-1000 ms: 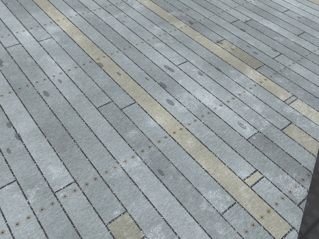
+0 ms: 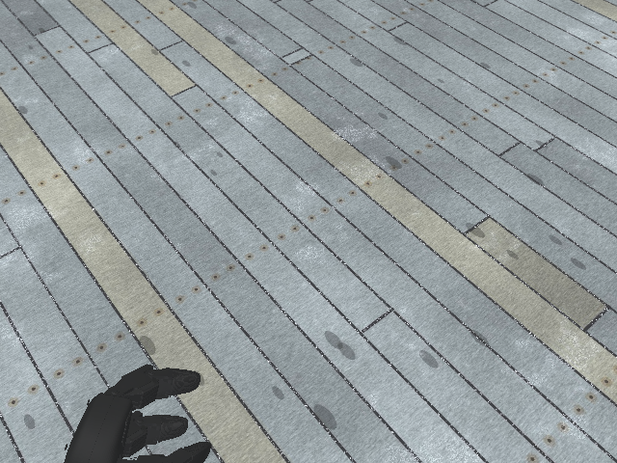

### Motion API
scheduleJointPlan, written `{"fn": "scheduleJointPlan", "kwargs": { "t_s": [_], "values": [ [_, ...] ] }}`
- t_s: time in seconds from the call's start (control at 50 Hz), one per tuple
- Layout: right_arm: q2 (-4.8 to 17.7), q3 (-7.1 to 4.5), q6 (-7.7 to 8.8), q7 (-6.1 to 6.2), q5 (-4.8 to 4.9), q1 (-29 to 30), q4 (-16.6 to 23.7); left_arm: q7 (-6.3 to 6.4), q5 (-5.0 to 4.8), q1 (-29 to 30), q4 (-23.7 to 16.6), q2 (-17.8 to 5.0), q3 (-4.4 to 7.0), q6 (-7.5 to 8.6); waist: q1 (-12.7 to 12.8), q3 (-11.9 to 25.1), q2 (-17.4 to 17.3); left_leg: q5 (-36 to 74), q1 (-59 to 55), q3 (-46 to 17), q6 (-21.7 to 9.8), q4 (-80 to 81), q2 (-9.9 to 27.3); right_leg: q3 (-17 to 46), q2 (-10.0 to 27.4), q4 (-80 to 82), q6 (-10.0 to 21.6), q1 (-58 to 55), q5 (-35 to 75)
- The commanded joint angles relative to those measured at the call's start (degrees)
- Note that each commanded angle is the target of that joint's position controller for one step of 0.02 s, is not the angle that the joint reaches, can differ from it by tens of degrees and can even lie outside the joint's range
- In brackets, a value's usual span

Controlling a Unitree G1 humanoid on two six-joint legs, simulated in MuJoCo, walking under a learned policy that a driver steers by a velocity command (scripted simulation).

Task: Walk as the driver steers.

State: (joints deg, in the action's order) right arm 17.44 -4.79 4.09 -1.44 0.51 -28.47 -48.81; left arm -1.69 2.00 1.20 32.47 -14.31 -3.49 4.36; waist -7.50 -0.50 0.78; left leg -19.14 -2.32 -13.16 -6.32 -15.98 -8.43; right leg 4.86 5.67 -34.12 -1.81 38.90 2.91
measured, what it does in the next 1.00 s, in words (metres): walks ahead, turning right: right foot, then left foot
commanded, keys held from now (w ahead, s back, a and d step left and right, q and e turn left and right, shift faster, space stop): w+shift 0.10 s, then w+e+shift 0.20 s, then e+shift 0.48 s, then w+e+shift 0.08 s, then w+q+shift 0.14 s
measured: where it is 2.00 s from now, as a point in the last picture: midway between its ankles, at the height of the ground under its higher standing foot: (329, 245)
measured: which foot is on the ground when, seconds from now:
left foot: down 0.00-0.06, up 0.08-0.42, down 0.44-0.84, up 0.86-1.00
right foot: up 0.00-0.06, down 0.08-0.46, up 0.48-0.84, down 0.86-1.00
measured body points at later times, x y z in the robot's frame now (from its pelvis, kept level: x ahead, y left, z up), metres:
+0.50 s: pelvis +0.46 -0.01 -0.02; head +0.50 +0.00 +0.43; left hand +0.37 +0.26 -0.14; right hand +0.73 -0.21 -0.06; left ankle +0.58 +0.10 -0.74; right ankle +0.27 -0.15 -0.67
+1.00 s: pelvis +0.66 -0.09 -0.01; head +0.66 -0.10 +0.44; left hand +0.90 +0.10 -0.10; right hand +0.66 -0.37 -0.13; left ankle +0.70 +0.06 -0.66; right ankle +0.68 -0.16 -0.73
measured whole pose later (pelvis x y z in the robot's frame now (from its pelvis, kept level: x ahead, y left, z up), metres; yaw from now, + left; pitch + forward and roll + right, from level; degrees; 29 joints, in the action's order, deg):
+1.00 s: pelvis +0.66 -0.09 -0.01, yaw -26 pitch +0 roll +0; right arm 15.2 -2.0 0.4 -1.3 -2.7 -13.7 -41.0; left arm -0.3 1.5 -14.2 39.1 -15.4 3.0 -0.9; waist -0.3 0.2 -2.1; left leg -21.6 28.5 1.2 0.5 -66.8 5.5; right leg -2.3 -5.3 -33.0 6.1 20.9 -12.8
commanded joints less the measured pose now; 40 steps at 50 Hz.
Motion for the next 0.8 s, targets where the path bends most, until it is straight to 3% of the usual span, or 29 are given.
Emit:
{"fn": "scheduleJointPlan", "kwargs": {
  "t_s": [0.02,0.04,0.06,0.08,0.1,0.12,0.14,0.16,0.18,0.22,0.26,0.28,0.3,0.32,0.34,0.38,0.42,0.44,0.46,0.48,0.5,0.52,0.54,0.56,0.58,0.64,0.7,0.76,0.8],
  "values": [
    [11.59,-3.03,0.68,0.82,-0.27,2.57,3.84,0.98,-0.18,-1.22,-2.28,-8.35,3.3,1.02,4.65,0.23,-4.09,33.61,10.19,-9.15,-4.45,-2.23,10.97,-4.12,-5.31,5.19,0.99,-20.56,-1.79],
    [12.61,-3.09,0.69,0.81,-0.83,2.38,3.37,1.59,-0.13,-8.09,-0.19,-10.25,4.41,1.37,7.77,5.11,-2.94,42.83,7.1,-7.56,-3.29,-11.8,10.61,-5.15,-6.87,5.02,2.11,-27.03,-7.2],
    [12.9,-2.95,0.86,0.58,-1.34,4.16,3.29,2.45,0.13,-18.43,2.37,-11.89,5.55,1.64,13.73,10.44,-2.11,44.2,9.86,-5.19,-2.09,-25.08,8.92,-5.87,-5.7,3.69,3.16,-37.7,-10.78],
    [7.82,-1.45,1.57,0.68,-1.67,5.4,4.3,3.67,1.36,-30.75,4.16,-15.09,7.01,1.93,18.75,17.39,1.77,32.81,18.64,-1.86,-1.74,-44.13,6.96,4.7,4.09,2.52,5.07,-50.47,-28.15],
    [-1.53,1.07,1.9,0.35,1.09,-3.56,6.73,3.32,3.27,-30.08,5.29,-21.38,8.68,1.71,11.18,24.11,22.88,-7.32,37.45,4.59,0.89,-61.96,-0.64,41.0,20.06,15.45,12.45,-63.07,-45.44],
    [2.48,1.56,1.41,0.82,-0.66,0.1,5.39,2.61,1.53,-26.73,5.53,-17.14,8.85,1.15,11.84,18.08,16.67,-4.58,46.67,5.03,-0.52,-66.38,3.5,50.16,18.49,20.1,14.65,-59.13,-51.93],
    [4.95,1.06,1.18,0.54,-1.76,8.43,6.32,2.08,0.8,-22.9,5.54,-11.98,8.08,1.12,12.54,9.21,7.47,1.03,48.65,5.57,-0.47,-64.56,6.26,38.7,14.94,19.19,14.34,-51.78,-45.16],
    [5.07,1.31,1.34,-0.04,-2.6,13.91,7.77,1.62,0.63,-22.45,6.97,-9.72,7.77,1.14,12.59,5.09,1.56,3.23,47.31,5.63,-0.09,-61.31,7.37,30.1,11.69,18.62,14.1,-45.29,-33.73],
    [4.34,1.56,1.31,-0.54,-3.38,17.61,9.49,1.52,0.48,-24.07,8.83,-8.55,7.43,1.33,11.9,2.56,1.4,2.4,46.36,5.69,0.22,-58.41,8.16,24.36,8.81,18.3,13.58,-41.09,-24.99],
    [2.19,2.63,0.52,-1.16,-4.43,19.09,11.79,1.39,-0.5,-26.9,12.34,-5.72,6.62,1.8,8.78,0.83,5.77,-1.29,46.68,7.48,1.82,-53.73,10.24,20.45,5.7,19.14,14.17,-37.99,-15.8],
    [1.83,3.58,0.24,-1.55,-5.04,22.98,14.75,1.72,-1.51,-28.24,13.45,-6.54,6.99,2.21,7.74,-1.16,4.86,-2.09,48.96,8.77,3.87,-46.77,12.24,19.63,5.57,22.01,15.62,-35.6,-12.83],
    [2.01,4.14,0.43,-1.97,-4.82,26.09,16.62,2.05,-1.5,-27.1,13.21,-7.6,7.37,2.25,7.31,-2.49,4.25,1.26,47.36,9.47,4.82,-40.81,12.86,18.32,5.17,24.32,15.88,-32.05,-11.67],
    [1.65,4.86,0.69,-2.52,-4.2,28.34,17.72,2.17,-1.24,-24.58,12.58,-8.75,7.87,2.18,6.55,-3.38,3.71,6.17,41.16,10.27,5.56,-32.54,12.71,15.12,3.29,26.12,15.03,-26.22,-11.75],
    [0.73,5.53,1.01,-3.01,-3.48,29.02,17.68,2.04,-1.14,-22.48,12.17,-9.94,8.41,2.01,6.06,-4.48,3.39,11.43,31.68,12.46,6.16,-24.48,10.63,11.07,0.66,27.12,13.6,-19.53,-5.86],
    [0.39,5.66,1.25,-3.07,-2.9,28.62,16.93,1.57,-1.59,-23.56,12.7,-11.76,9.02,1.96,6.53,-3.76,3.35,16.73,22.4,14.85,6.41,-22.02,7.82,10.09,0.7,28.02,12.89,-15.76,2.54],
    [2.5,4.79,1.39,-1.78,-2.88,26.07,15.44,0.77,-2.6,-26.92,14.33,-12.78,9.5,1.78,6.36,-1.98,2.66,22.83,15.08,14.68,6.19,-18.06,6.05,9.4,0.62,22.86,10.41,-19.71,14.6],
    [5.28,3.39,1.65,0.25,-3.91,17.83,12.43,0.68,-3.63,-28.74,15.29,-13.62,9.89,1.56,2.75,3.31,0.96,26.8,4.26,14.54,4.93,-11.91,5.19,6.67,-3.77,5.52,6.45,-23.26,25.1],
    [7.33,2.63,2.18,1.32,-4.95,12.53,11.81,0.86,-4.18,-28.33,14.84,-12.69,9.85,1.59,-0.09,6.54,1.96,30.72,-4.55,10.68,4.0,-12.14,11.05,7.1,-6.57,-6.85,4.77,-17.54,16.41],
    [11.35,1.86,2.37,2.16,-6.1,5.72,11.71,1.42,-4.41,-29.07,12.53,-6.1,8.47,1.35,-0.62,14.86,-6.85,51.4,-15.21,-1.78,2.07,-15.95,28.05,2.44,-10.83,-25.74,3.37,-10.1,-21.41],
    [12.6,1.02,1.54,1.4,-4.89,3.3,12.42,3.44,-6.63,-37.54,11.3,-4.12,7.83,-0.22,2.59,29.19,-15.74,72.56,-23.92,-16.19,-5.43,-19.93,44.74,-0.21,-12.03,-46.24,2.96,-5.11,-42.43],
    [8.93,1.07,0.44,1.53,-2.44,7.69,13.23,3.93,-3.65,-34.55,11.91,-9.31,8.99,-1.63,3.06,27.43,-8.58,64.61,-17.01,-13.09,-5.04,-17.21,38.0,-0.48,-8.38,-46.31,3.51,-3.03,-35.33],
    [3.9,2.41,0.47,1.74,-2.02,11.99,13.27,3.43,-2.65,-30.07,11.58,-8.81,9.22,-2.29,4.14,18.08,-8.05,59.08,-9.88,-5.02,-3.65,-14.75,33.71,-1.36,-6.56,-43.18,3.04,-0.35,-31.59],
    [1.88,2.94,0.42,2.08,-2.33,15.09,12.78,2.7,-1.94,-28.33,11.22,-7.75,9.14,-2.91,5.7,12.14,-8.81,52.53,-4.21,-1.06,-2.92,-11.38,30.67,-2.5,-5.12,-41.03,2.27,0.93,-29.45],
    [1.17,3.28,0.62,2.34,-2.16,14.26,12.06,1.9,-0.87,-26.98,11.02,-7.1,9.26,-3.75,6.23,6.95,-9.69,56.11,2.95,3.01,-2.88,-8.83,28.96,-2.63,-4.25,-40.04,2.07,-1.21,-28.63],
    [1.92,2.91,0.86,2.51,-2.0,14.36,11.3,1.45,-0.77,-27.74,10.48,-5.15,9.09,-4.69,7.84,5.36,-12.18,55.61,6.05,4.7,-4.01,-7.85,30.07,-2.78,-4.01,-39.4,1.39,-1.8,-28.48],
    [2.44,2.17,0.94,2.89,-1.34,17.4,10.76,0.51,-0.35,-22.18,7.29,-3.17,8.8,-6.16,10.1,3.77,-9.77,47.62,10.18,10.43,-3.73,-3.82,29.8,-3.23,-2.44,-31.29,1.25,-1.02,-23.88],
    [3.05,1.53,0.93,2.85,-1.01,21.6,10.31,-1.31,-0.57,-18.74,5.01,-1.94,7.87,-6.47,11.84,3.94,-10.16,39.04,16.98,21.27,0.46,-3.5,25.66,-6.09,-2.21,-14.26,3.13,-12.38,-8.93],
    [4.96,0.29,0.51,2.31,-0.4,20.14,9.7,-1.95,-0.74,-15.86,3.99,-4.04,8.25,-7.06,11.05,3.43,-8.52,33.72,17.73,24.76,2.82,-8.36,26.2,-10.18,-4.75,-6.96,4.59,-19.06,-6.42],
    [6.7,-0.52,-0.23,1.81,-0.07,17.6,9.56,-1.59,-0.53,-14.8,2.96,-5.96,8.92,-7.12,10.67,4.63,-6.79,32.11,16.5,25.26,4.2,-15.37,27.51,-11.75,-6.78,-4.94,6.89,-22.54,-9.84]
  ]
}}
